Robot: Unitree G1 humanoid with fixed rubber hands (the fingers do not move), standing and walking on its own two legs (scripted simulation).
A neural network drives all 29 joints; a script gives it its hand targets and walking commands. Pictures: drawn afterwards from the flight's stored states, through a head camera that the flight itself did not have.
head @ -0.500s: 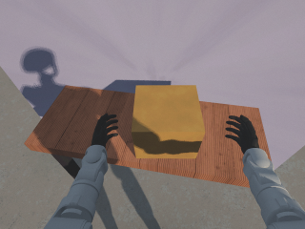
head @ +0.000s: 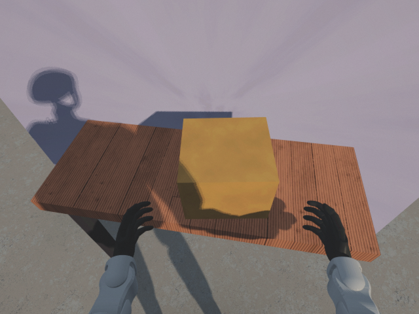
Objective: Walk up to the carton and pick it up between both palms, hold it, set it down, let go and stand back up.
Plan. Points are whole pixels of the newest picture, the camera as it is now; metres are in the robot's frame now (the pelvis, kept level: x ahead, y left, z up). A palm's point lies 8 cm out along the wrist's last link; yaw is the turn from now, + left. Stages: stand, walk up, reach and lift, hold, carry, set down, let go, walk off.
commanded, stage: set down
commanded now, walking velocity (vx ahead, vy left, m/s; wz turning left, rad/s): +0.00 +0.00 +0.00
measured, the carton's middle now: (225, 168) +0.45 +0.00 -0.03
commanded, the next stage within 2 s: let go in 1.16 s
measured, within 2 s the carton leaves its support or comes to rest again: neither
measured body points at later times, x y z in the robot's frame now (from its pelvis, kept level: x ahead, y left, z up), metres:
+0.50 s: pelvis +0.02 +0.01 +0.00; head +0.01 +0.01 +0.45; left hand +0.23 +0.21 -0.05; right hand +0.22 -0.21 -0.05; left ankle +0.02 +0.14 -0.74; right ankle +0.01 -0.11 -0.74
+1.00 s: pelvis +0.03 +0.02 +0.01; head +0.03 +0.03 +0.46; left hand +0.19 +0.23 -0.08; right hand +0.19 -0.20 -0.08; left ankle +0.02 +0.14 -0.74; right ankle +0.01 -0.11 -0.74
